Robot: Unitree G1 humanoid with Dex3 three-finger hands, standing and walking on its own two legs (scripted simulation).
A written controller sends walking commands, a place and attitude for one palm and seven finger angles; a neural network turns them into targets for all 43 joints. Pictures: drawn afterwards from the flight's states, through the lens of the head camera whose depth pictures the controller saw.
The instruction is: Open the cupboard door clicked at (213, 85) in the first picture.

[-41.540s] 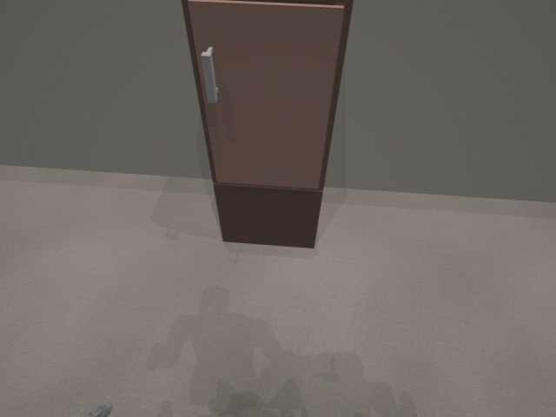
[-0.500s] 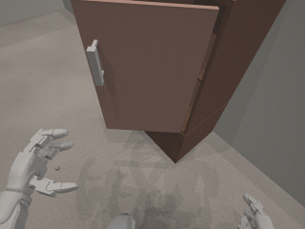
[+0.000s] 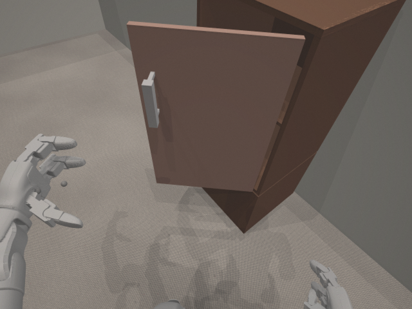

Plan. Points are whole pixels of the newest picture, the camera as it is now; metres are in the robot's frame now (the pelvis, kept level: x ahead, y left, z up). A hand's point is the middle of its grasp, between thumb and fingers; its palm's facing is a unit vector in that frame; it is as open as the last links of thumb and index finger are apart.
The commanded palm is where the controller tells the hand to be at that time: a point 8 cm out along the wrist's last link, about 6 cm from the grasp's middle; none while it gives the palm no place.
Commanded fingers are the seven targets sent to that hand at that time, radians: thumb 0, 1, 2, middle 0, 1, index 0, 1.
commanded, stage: raise the hand with hooked fingers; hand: left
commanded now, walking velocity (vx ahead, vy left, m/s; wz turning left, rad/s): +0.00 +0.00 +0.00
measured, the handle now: (152, 100) +0.57 +0.18 +0.08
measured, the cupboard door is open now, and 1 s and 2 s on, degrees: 47 47 47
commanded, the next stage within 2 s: move the hooked fingers beside the handle in 0.50 s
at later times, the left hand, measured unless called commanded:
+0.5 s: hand (84, 186) +0.29 +0.24 +0.10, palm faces +0.03 -1.00 -0.04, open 14.0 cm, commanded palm +0.26 +0.29 +0.10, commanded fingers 0.00 -0.50 0.30 -0.30 -1.20 -0.30 -1.20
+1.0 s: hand (102, 160) +0.35 +0.23 +0.10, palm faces -0.01 -1.00 -0.01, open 14.0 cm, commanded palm +0.32 +0.29 +0.10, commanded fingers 0.00 -0.50 0.30 -0.30 -1.20 -0.30 -1.20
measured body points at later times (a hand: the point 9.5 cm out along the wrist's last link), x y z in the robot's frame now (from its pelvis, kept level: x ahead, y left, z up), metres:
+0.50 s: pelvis +0.00 -0.03 +0.00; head +0.02 -0.03 +0.45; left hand +0.28 +0.30 +0.11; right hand +0.15 -0.28 -0.08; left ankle +0.07 +0.08 -0.71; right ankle -0.01 -0.14 -0.71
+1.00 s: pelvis +0.01 -0.04 +0.00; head +0.05 -0.04 +0.45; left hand +0.35 +0.29 +0.10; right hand +0.13 -0.31 -0.09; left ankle +0.07 +0.08 -0.71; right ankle -0.01 -0.14 -0.71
